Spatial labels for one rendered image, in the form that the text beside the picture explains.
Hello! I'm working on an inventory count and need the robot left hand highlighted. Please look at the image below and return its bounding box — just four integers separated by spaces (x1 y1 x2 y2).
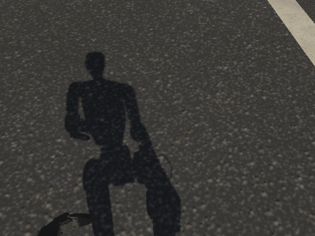
37 212 94 236

